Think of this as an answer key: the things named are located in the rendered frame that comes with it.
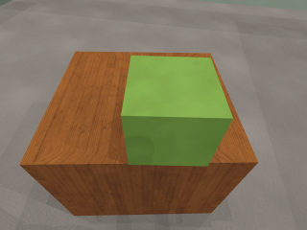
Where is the pedestal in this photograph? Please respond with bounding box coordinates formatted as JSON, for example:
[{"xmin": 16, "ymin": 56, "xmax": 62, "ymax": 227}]
[{"xmin": 19, "ymin": 51, "xmax": 258, "ymax": 217}]

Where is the carton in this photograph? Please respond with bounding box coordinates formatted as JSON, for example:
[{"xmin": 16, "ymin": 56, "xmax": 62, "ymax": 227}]
[{"xmin": 121, "ymin": 56, "xmax": 233, "ymax": 167}]

